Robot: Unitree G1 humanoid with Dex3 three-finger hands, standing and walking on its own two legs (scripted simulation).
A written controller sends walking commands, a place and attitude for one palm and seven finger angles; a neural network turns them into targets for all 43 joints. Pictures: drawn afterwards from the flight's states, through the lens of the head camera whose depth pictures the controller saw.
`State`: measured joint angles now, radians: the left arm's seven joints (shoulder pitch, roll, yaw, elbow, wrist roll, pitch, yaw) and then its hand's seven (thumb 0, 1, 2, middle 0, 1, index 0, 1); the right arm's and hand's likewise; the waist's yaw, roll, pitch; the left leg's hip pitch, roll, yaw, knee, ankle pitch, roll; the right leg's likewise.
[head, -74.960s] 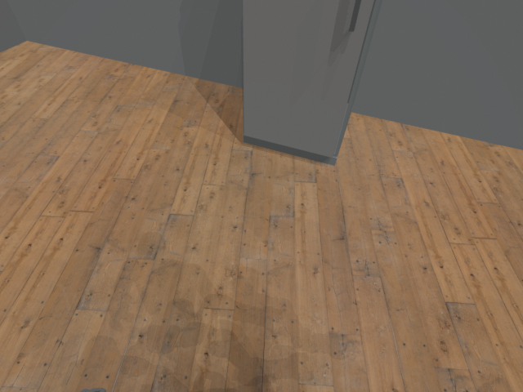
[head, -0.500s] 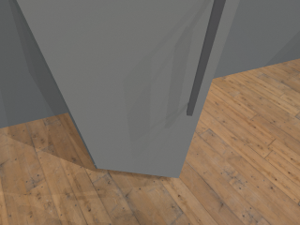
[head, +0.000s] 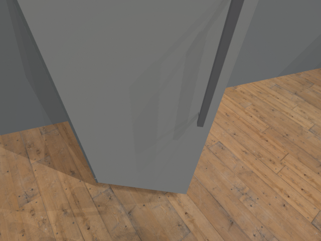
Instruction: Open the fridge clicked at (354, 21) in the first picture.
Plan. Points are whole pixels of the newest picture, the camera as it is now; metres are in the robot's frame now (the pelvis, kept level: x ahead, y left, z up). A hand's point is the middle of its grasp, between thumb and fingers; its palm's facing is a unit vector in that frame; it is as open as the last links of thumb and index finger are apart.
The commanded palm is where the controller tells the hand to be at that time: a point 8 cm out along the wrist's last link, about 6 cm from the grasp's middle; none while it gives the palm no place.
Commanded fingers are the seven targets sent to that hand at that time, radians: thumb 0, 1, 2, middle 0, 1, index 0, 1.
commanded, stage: look again from close up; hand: right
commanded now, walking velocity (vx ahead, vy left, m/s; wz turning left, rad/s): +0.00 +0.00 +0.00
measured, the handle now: (214, 70) +0.49 -0.10 +0.20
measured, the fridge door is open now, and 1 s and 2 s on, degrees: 27 27 27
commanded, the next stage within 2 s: raise the hand to about handle height in 0.70 s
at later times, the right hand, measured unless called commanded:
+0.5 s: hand out of the picture +0.08 -0.21 -0.16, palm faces -0.02 +0.95 -0.30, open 7.4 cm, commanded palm none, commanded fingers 0.00 -0.90 -0.90 0.20 0.30 0.20 0.30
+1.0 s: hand (259, 214) +0.20 -0.22 +0.01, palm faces +0.29 +0.95 -0.11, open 7.6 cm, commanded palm +0.12 -0.26 -0.04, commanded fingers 0.00 -0.64 -0.79 0.22 0.47 0.22 0.47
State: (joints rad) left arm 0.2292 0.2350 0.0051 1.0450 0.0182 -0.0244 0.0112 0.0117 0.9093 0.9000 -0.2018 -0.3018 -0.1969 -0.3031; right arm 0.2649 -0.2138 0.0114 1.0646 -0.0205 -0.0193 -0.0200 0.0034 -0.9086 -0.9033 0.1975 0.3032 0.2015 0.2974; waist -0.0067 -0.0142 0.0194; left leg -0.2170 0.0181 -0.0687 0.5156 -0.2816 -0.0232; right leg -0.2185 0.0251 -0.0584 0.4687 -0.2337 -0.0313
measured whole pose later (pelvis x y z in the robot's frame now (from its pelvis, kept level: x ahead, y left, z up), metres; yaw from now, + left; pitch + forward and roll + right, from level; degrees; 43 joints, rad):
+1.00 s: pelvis +0.00 +0.03 -0.02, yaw -3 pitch +4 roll -1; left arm 0.24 0.23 0.05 0.75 -0.01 -0.23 0.04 0.01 0.90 0.90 -0.20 -0.30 -0.20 -0.30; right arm 0.33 -0.23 -0.26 0.25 0.23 -0.39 0.13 0.01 -0.84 -0.87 0.21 0.35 0.21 0.34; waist 0.01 0.01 -0.07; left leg -0.41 0.00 0.00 0.71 -0.37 0.02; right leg -0.44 0.00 0.01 0.67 -0.31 0.02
